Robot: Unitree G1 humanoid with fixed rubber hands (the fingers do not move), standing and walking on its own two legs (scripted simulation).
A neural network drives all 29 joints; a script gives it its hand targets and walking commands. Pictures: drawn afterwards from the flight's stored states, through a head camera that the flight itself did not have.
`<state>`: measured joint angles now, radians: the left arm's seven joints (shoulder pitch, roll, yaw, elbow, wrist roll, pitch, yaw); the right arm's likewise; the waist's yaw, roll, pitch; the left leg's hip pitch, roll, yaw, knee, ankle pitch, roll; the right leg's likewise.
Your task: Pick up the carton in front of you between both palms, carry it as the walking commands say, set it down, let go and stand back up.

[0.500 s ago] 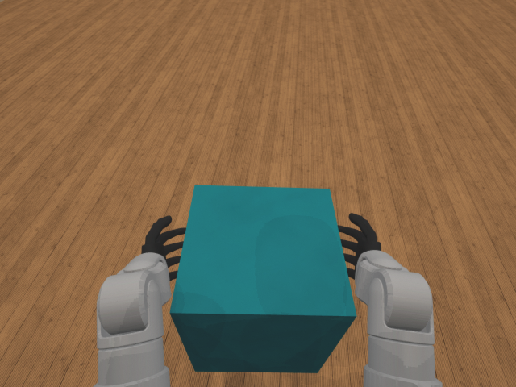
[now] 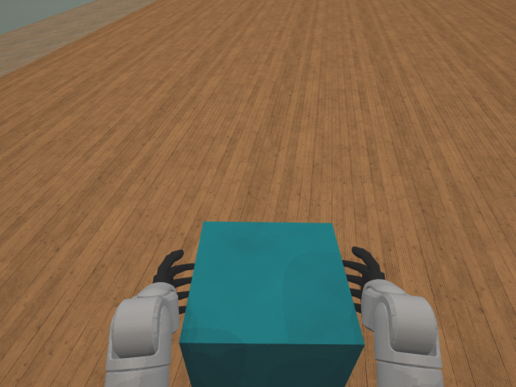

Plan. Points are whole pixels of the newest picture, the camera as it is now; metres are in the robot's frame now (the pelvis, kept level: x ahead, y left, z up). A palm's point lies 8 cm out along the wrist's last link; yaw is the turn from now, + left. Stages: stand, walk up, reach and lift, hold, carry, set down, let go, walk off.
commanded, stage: carry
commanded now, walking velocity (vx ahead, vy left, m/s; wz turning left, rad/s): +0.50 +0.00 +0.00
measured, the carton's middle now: (266, 320) +0.27 +0.00 -0.01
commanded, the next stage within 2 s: hold in 1.92 s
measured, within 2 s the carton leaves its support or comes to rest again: neither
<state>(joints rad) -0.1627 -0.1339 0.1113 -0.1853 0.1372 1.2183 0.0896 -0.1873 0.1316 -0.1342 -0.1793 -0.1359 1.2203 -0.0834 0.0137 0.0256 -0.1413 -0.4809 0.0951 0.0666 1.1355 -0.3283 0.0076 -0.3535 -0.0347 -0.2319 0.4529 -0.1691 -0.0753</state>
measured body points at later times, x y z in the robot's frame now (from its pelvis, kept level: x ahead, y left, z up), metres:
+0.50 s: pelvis +0.25 +0.04 +0.00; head +0.26 +0.05 +0.45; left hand +0.54 +0.17 +0.07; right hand +0.53 -0.13 +0.08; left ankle +0.33 +0.12 -0.74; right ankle +0.22 -0.09 -0.73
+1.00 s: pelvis +0.33 +0.02 -0.01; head +0.30 +0.02 +0.44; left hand +0.61 +0.15 +0.07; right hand +0.60 -0.15 +0.07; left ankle +0.33 +0.12 -0.74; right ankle +0.26 -0.09 -0.74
